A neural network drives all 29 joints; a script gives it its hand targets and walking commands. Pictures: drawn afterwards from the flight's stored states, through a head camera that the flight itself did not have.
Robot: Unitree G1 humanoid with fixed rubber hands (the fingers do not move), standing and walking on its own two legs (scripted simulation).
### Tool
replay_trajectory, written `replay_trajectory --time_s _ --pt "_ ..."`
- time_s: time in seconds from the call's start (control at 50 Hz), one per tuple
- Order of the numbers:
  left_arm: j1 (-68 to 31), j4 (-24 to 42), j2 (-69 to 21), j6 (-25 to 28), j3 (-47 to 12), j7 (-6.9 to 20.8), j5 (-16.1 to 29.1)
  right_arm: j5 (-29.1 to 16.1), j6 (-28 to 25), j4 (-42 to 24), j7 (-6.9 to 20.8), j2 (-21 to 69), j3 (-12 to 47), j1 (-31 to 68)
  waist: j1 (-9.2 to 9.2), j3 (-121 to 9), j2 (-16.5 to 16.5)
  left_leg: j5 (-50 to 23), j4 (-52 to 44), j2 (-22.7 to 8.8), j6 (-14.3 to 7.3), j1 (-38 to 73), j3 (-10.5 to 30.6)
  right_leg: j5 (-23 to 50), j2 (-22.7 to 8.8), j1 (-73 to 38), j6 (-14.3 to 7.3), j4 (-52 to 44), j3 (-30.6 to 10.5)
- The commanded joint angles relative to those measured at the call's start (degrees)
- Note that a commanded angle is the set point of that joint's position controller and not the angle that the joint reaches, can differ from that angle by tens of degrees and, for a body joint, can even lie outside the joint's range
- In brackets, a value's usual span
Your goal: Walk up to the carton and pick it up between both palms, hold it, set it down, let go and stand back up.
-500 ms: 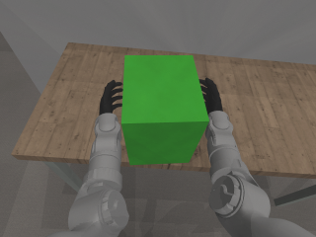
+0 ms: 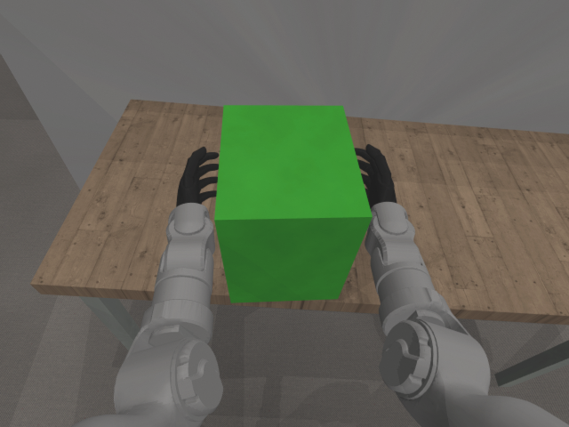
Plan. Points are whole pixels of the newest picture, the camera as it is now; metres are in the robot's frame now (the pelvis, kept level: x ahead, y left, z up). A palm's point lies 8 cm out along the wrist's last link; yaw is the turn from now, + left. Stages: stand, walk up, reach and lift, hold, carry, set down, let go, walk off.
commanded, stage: reach and lift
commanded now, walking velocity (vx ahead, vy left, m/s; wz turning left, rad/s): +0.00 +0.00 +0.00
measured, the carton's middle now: (284, 208) +0.43 +0.02 +0.04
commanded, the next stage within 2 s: none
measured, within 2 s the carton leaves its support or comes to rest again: neither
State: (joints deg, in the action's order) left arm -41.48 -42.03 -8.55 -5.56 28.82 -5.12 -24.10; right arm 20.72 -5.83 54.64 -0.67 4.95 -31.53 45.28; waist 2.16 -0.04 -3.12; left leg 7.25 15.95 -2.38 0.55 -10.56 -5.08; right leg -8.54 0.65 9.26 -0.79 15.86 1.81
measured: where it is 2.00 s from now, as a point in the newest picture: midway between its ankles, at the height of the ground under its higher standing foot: outside the picture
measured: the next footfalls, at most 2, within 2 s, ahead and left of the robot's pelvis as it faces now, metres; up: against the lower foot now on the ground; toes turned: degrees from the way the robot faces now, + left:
none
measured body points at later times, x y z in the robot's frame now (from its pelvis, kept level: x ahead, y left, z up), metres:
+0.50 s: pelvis -0.01 +0.01 +0.00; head -0.03 +0.03 +0.45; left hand +0.38 +0.17 +0.13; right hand +0.40 -0.11 +0.12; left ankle +0.01 +0.12 -0.75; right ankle -0.01 -0.11 -0.75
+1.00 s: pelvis -0.02 +0.01 +0.00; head -0.05 +0.04 +0.45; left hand +0.37 +0.17 +0.16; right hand +0.39 -0.11 +0.16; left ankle +0.01 +0.12 -0.75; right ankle -0.01 -0.11 -0.75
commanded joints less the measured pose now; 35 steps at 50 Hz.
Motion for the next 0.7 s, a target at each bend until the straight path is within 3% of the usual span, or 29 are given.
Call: replay_trajectory --time_s 0.0,0.16,0.18,0.32,0.5,0.68 --pt "-31.75 2.04 -25.31 0.58 -16.46 6.29 1.82 -0.02 -3.22 -3.44 6.86 26.03 15.95 32.03 -0.12 -27.55 1.59 -12.13 0.67 1.2 0.13 9.54 -2.6 19.79 -0.05 -11.16 2.54 1.46 2.47" --pt "-33.45 4.02 -25.14 -2.09 -18.35 6.59 2.27 -2.16 -1.89 -2.56 6.41 25.62 16.64 32.88 -1.0 -25.31 2.62 -11.9 0.96 1.16 0.67 13.36 -2.07 14.45 0.41 -8.52 2.11 0.08 3.28" --pt "-30.56 5.69 -25.33 -3.24 -17.88 6.21 1.96 -4.53 -1.8 1.49 6.39 25.63 17.26 29.08 -0.14 -24.81 7.03 -15.36 2.22 1.66 1.7 13.89 -2.17 14.11 0.67 -8.61 1.53 -0.18 3.27" --pt "-31.91 6.45 -24.35 -6.69 -19.74 7.39 4.24 -6.85 -1.07 -3.95 5.21 23.85 19.35 34.46 -1.36 -22.51 2.74 -10.74 0.84 2.18 0.84 13.15 -1.84 11.12 0.9 -8.98 2.73 -1.3 3.9" --pt "-32.32 7.64 -25.03 -9.49 -21.96 8.0 5.95 -9.39 0.85 -5.85 3.7 23.99 22.14 35.38 -2.59 -22.36 2.21 -9.78 0.7 2.4 0.73 15.54 -0.78 9.99 1.09 -8.8 2.68 -2.2 4.21" --pt "-31.37 12.06 -25.29 -13.3 -25.09 9.29 6.98 -15.19 2.93 -8.78 1.71 23.56 27.6 35.75 -3.72 -21.28 3.26 -12.78 1.72 3.22 1.1 16.94 0.36 13.34 1.42 -10.94 2.97 -1.82 4.25"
